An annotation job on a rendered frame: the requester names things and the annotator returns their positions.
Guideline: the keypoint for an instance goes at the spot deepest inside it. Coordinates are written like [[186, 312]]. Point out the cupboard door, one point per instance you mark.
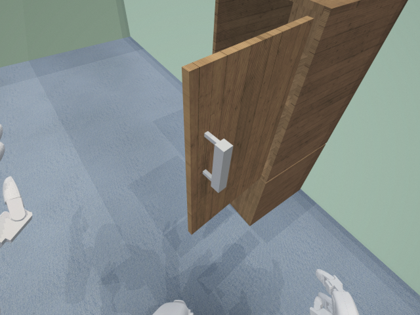
[[237, 94]]

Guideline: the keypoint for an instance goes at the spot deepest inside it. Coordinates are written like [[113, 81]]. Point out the robot left shin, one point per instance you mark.
[[179, 301]]

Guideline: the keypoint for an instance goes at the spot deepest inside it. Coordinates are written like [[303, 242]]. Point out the robot right hand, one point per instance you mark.
[[340, 303]]

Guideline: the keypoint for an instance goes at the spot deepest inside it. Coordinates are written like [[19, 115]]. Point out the robot left hand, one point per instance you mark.
[[14, 221]]

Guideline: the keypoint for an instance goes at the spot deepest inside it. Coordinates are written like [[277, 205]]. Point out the handle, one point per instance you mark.
[[221, 162]]

